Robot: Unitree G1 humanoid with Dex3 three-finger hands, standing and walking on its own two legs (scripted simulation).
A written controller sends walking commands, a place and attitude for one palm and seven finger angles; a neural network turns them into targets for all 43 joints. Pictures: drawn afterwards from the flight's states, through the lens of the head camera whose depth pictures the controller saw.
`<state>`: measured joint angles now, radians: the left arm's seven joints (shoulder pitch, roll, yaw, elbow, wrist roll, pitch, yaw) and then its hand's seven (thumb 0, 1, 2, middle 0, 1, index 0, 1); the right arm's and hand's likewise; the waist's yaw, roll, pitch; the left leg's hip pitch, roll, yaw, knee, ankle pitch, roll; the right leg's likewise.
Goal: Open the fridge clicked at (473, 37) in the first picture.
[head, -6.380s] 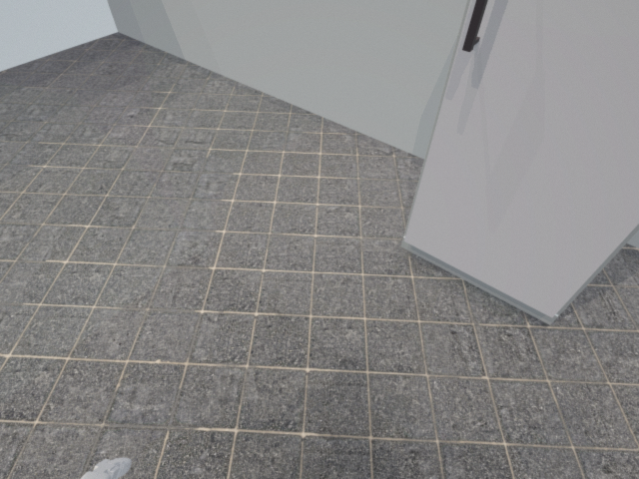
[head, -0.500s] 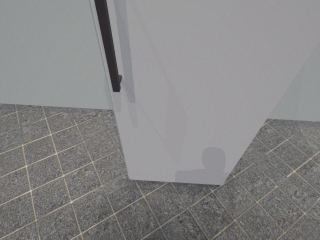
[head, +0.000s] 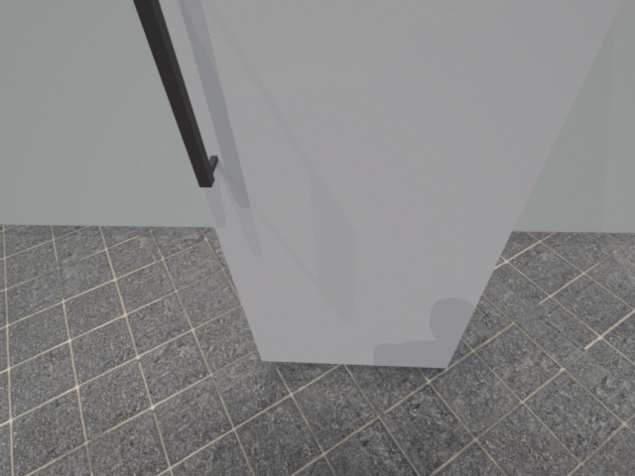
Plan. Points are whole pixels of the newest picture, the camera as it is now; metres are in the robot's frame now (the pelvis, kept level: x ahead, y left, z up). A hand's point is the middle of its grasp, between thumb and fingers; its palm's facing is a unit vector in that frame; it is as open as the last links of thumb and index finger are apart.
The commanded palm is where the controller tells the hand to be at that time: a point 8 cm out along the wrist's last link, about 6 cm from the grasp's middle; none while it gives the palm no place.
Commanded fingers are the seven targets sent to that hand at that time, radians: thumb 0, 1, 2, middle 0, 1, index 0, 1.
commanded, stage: come to a stop and stand still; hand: left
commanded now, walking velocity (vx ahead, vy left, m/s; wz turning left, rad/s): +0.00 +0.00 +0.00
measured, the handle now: (175, 62) +0.53 +0.20 +0.28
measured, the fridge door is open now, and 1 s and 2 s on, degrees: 0 0 0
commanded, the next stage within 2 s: look again from close up in 0.24 s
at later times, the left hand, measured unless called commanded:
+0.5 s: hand out of the picture +0.01 +0.17 -0.17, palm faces +0.03 -0.98 -0.21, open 7.4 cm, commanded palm none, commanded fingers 0.00 0.90 0.90 -0.20 -0.30 -0.20 -0.30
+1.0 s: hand out of the picture +0.01 +0.18 -0.17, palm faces +0.03 -0.98 -0.21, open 7.4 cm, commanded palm none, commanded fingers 0.00 0.90 0.90 -0.20 -0.30 -0.20 -0.30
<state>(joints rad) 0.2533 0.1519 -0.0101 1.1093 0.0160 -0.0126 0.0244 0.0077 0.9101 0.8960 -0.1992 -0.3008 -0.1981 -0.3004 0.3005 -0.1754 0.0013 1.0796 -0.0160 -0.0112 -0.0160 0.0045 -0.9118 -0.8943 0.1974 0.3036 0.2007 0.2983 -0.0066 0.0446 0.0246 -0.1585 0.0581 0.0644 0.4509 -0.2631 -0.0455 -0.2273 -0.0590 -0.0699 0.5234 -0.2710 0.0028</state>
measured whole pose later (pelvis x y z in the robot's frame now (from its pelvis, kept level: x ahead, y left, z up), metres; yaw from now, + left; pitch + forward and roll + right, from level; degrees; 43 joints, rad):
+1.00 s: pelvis +0.00 +0.00 +0.00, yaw +0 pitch -1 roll +0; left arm 0.24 0.17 0.01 1.12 0.02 -0.01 0.02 0.01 0.90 0.90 -0.20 -0.30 -0.20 -0.30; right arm 0.27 -0.15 0.00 1.12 -0.01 -0.02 -0.02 0.00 -0.91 -0.89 0.20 0.30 0.20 0.30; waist 0.01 0.00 0.05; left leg -0.15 0.06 0.06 0.43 -0.25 -0.04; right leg -0.20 -0.05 -0.08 0.47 -0.25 0.01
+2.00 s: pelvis +0.05 +0.02 -0.01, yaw +1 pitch +0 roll +0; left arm 0.19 0.15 0.04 1.03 0.02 -0.01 0.05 0.00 0.91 0.90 -0.20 -0.30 -0.20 -0.30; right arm 0.24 -0.16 -0.05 1.07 -0.01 0.00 -0.04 0.02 -0.93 -0.89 0.20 0.30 0.20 0.30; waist 0.00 0.02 0.08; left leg -0.18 0.04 0.07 0.59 -0.36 -0.01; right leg -0.25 -0.03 -0.12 0.56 -0.31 -0.03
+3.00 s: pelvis -0.01 +0.05 +0.00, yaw +2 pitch -2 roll +0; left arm 0.32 0.12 0.00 1.10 0.02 -0.01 0.02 0.01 0.91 0.90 -0.20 -0.30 -0.20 -0.30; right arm 0.31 -0.13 -0.01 1.10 -0.02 -0.01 -0.02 0.00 -0.91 -0.89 0.20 0.30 0.20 0.30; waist -0.01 0.01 0.01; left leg -0.26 -0.03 0.07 0.47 -0.18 0.05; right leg -0.29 -0.02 0.00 0.50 -0.20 -0.01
